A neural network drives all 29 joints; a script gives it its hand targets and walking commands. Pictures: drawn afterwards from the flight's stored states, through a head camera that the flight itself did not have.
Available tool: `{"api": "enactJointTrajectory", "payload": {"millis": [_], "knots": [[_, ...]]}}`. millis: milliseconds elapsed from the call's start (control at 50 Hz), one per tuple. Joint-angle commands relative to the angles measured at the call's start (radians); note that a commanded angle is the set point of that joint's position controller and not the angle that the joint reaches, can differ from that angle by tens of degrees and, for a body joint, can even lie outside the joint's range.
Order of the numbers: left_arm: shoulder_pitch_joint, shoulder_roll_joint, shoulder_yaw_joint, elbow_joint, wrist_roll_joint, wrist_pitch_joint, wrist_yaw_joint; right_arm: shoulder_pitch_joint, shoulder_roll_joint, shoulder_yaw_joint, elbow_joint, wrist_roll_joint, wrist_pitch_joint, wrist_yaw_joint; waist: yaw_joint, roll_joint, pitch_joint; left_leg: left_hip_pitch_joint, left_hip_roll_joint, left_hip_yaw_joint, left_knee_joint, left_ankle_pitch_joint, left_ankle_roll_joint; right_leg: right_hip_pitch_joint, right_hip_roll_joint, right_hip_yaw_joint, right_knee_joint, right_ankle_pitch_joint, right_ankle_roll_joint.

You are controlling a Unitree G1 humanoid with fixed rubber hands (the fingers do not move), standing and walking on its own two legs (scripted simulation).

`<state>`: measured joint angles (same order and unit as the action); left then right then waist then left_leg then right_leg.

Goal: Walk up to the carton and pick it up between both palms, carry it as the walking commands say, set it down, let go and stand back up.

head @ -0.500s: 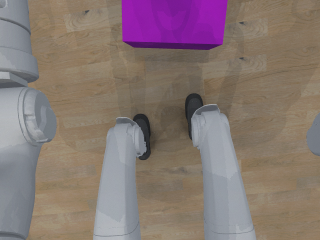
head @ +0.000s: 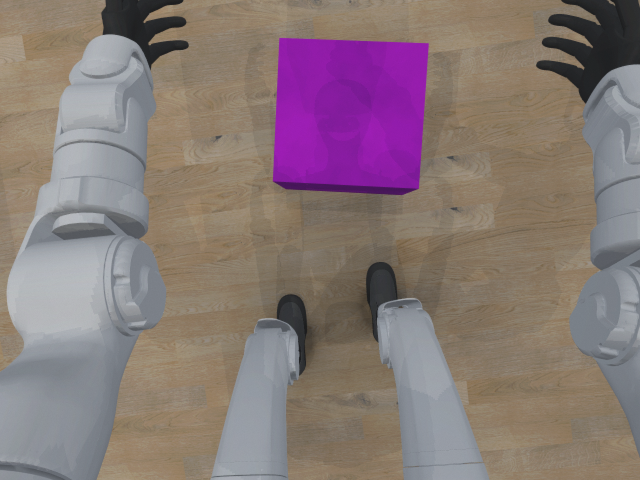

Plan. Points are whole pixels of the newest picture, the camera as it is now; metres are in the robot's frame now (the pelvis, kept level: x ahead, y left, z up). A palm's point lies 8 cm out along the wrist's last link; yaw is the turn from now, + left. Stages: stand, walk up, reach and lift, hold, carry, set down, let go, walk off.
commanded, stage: let go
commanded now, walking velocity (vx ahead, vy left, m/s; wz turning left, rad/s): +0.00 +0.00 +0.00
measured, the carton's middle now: (348, 125) +0.58 -0.07 -0.57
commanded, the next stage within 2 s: stand in 1.34 s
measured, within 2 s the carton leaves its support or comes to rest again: neither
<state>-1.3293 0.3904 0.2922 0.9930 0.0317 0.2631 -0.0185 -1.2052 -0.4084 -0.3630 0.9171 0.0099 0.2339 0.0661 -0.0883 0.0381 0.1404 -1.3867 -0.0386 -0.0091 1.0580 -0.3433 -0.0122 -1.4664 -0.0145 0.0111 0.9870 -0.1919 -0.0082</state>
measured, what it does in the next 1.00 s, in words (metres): rises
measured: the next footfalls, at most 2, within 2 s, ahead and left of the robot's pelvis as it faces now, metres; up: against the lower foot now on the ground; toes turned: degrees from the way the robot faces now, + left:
none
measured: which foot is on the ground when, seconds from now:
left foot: down 0.00-1.00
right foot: down 0.00-1.00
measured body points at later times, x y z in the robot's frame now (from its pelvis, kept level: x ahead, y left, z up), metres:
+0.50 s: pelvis +0.08 +0.00 +0.08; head +0.26 +0.00 +0.49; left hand +0.42 +0.21 -0.03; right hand +0.34 -0.27 -0.02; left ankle +0.06 +0.12 -0.63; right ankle +0.12 -0.11 -0.63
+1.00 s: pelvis +0.10 +0.02 +0.11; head +0.12 +0.01 +0.56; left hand +0.28 +0.25 +0.04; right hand +0.26 -0.22 +0.03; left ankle +0.06 +0.12 -0.63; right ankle +0.12 -0.11 -0.63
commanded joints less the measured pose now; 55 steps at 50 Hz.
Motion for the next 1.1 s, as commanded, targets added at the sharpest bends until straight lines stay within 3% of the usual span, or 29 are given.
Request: {"api": "enactJointTrajectory", "payload": {"millis": [0,80,100,120,140,160,240,260,380,400,420,440,520,640,700,740,760,820,860,940,1000,1040,1080], "knots": [[-0.060,0.138,0.050,-0.148,0.038,-0.025,0.031,-0.076,-0.160,-0.015,-0.138,-0.020,-0.037,0.027,-0.017,-0.029,-1.196,0.337,-0.038,0.026,-0.168,0.195,-0.007,0.876,0.036,-0.014,-0.045,0.325,0.018],[0.121,0.054,0.036,-0.322,0.030,-0.057,0.064,0.098,-0.137,0.028,-0.265,-0.004,-0.071,0.059,-0.008,-0.032,-1.215,0.366,-0.050,0.030,-0.219,0.282,-0.002,1.047,0.029,0.028,-0.089,0.476,-0.008],[0.159,0.040,0.026,-0.350,0.021,-0.064,0.067,0.161,-0.116,0.048,-0.272,-0.002,-0.074,0.066,-0.019,-0.059,-1.207,0.367,-0.049,0.025,-0.237,0.278,0.004,1.084,0.027,0.036,-0.098,0.502,-0.011],[0.189,0.035,0.011,-0.367,0.017,-0.074,0.063,0.227,-0.109,0.044,-0.265,-0.006,-0.081,0.067,-0.031,-0.047,-1.158,0.343,-0.047,0.025,-0.256,0.267,0.002,1.110,0.024,0.045,-0.107,0.528,-0.014],[0.254,0.035,0.008,-0.382,0.026,-0.085,0.063,0.256,-0.089,0.061,-0.331,-0.004,-0.095,0.066,-0.012,-0.061,-1.170,0.357,-0.051,0.022,-0.266,0.288,0.007,1.149,0.022,0.053,-0.115,0.569,-0.013],[0.308,0.024,-0.008,-0.406,0.014,-0.097,0.057,0.359,-0.083,0.062,-0.320,-0.013,-0.099,0.066,-0.025,-0.070,-1.137,0.341,-0.050,0.029,-0.282,0.279,0.004,1.198,0.022,0.064,-0.123,0.606,-0.014],[0.508,-0.012,-0.036,-0.419,0.023,-0.132,0.051,0.563,-0.043,0.109,-0.351,0.013,-0.131,0.073,-0.009,-0.042,-1.000,0.413,-0.042,0.006,-0.335,0.267,-0.001,1.200,0.015,0.070,-0.174,0.579,-0.012],[0.518,-0.017,-0.049,-0.417,0.010,-0.141,0.047,0.555,-0.040,0.119,-0.387,0.025,-0.145,0.070,-0.017,-0.061,-0.978,0.407,-0.043,0.004,-0.333,0.257,0.003,1.211,0.012,0.076,-0.179,0.598,-0.010],[0.870,-0.064,-0.080,-0.478,0.018,-0.189,0.040,0.889,0.025,0.181,-0.452,0.027,-0.181,0.062,0.025,-0.033,-0.873,0.615,-0.025,-0.012,-0.390,0.325,-0.005,1.256,0.024,0.055,-0.238,0.568,0.004],[0.882,-0.065,-0.084,-0.501,0.013,-0.197,0.040,0.899,0.019,0.179,-0.470,0.024,-0.189,0.058,0.017,-0.043,-0.820,0.634,-0.020,-0.016,-0.399,0.310,-0.004,1.230,0.026,0.051,-0.254,0.538,0.007],[0.948,-0.073,-0.090,-0.480,0.016,-0.199,0.036,0.949,0.039,0.196,-0.471,0.031,-0.193,0.055,0.032,-0.057,-0.770,0.653,-0.016,-0.013,-0.415,0.300,-0.003,1.235,0.025,0.045,-0.270,0.518,0.012],[0.983,-0.074,-0.093,-0.515,0.016,-0.211,0.036,0.986,0.031,0.187,-0.504,0.028,-0.201,0.053,0.031,-0.031,-0.759,0.690,-0.014,-0.013,-0.425,0.304,-0.007,1.249,0.028,0.040,-0.284,0.493,0.014],[1.104,-0.087,-0.123,-0.533,0.007,-0.234,0.029,1.106,0.059,0.208,-0.520,0.032,-0.217,0.041,0.054,-0.022,-0.611,0.831,0.004,-0.019,-0.500,0.321,-0.009,1.244,0.035,0.009,-0.364,0.372,0.024],[1.327,-0.108,-0.180,-0.606,-0.016,-0.265,0.014,1.322,0.070,0.236,-0.577,0.007,-0.232,0.029,0.050,0.000,-0.461,0.998,0.013,-0.017,-0.611,0.355,-0.011,1.386,0.053,-0.014,-0.478,0.317,0.031],[1.362,-0.110,-0.201,-0.624,-0.025,-0.258,0.002,1.352,0.067,0.244,-0.581,0.001,-0.223,0.026,0.038,-0.008,-0.337,1.050,0.028,-0.030,-0.664,0.316,-0.005,1.396,0.058,-0.025,-0.524,0.241,0.032],[1.441,-0.114,-0.202,-0.635,-0.008,-0.249,-0.001,1.416,0.067,0.254,-0.582,-0.008,-0.211,0.029,0.057,0.022,-0.273,1.062,0.039,-0.035,-0.707,0.305,-0.008,1.450,0.062,-0.033,-0.542,0.226,0.033],[1.458,-0.131,-0.221,-0.622,-0.021,-0.241,-0.004,1.435,0.077,0.264,-0.570,-0.007,-0.203,0.030,0.052,0.021,-0.240,1.063,0.045,-0.040,-0.725,0.302,-0.008,1.466,0.071,-0.038,-0.545,0.221,0.036],[1.473,-0.116,-0.232,-0.656,-0.018,-0.214,-0.014,1.394,0.079,0.282,-0.598,-0.007,-0.178,0.035,0.070,0.062,-0.135,1.033,0.054,-0.050,-0.774,0.189,-0.012,1.500,0.076,-0.048,-0.548,0.156,0.039],[1.491,-0.110,-0.231,-0.681,-0.014,-0.203,-0.020,1.388,0.082,0.277,-0.619,-0.012,-0.163,0.038,0.081,0.052,-0.124,1.028,0.059,-0.058,-0.785,0.158,-0.010,1.557,0.078,-0.045,-0.541,0.143,0.038],[1.491,-0.101,-0.238,-0.682,-0.023,-0.171,-0.031,1.396,0.084,0.271,-0.616,-0.028,-0.128,0.031,0.071,0.009,-0.067,1.029,0.052,-0.045,-0.787,0.140,-0.002,1.588,0.084,-0.037,-0.542,0.148,0.036],[1.483,-0.088,-0.229,-0.690,-0.015,-0.158,-0.037,1.390,0.081,0.258,-0.626,-0.036,-0.111,0.024,0.070,-0.014,-0.084,1.073,0.034,-0.035,-0.763,0.189,0.001,1.589,0.080,-0.026,-0.546,0.167,0.031],[1.504,-0.088,-0.225,-0.667,-0.012,-0.146,-0.037,1.399,0.077,0.258,-0.624,-0.045,-0.098,0.018,0.076,-0.060,-0.078,1.099,0.023,-0.022,-0.746,0.230,0.005,1.579,0.077,-0.022,-0.556,0.174,0.029],[1.537,-0.093,-0.230,-0.654,-0.011,-0.143,-0.038,1.424,0.076,0.262,-0.601,-0.044,-0.083,0.013,0.078,-0.049,-0.076,1.124,0.021,-0.013,-0.730,0.278,0.006,1.572,0.069,-0.013,-0.561,0.206,0.025]]}}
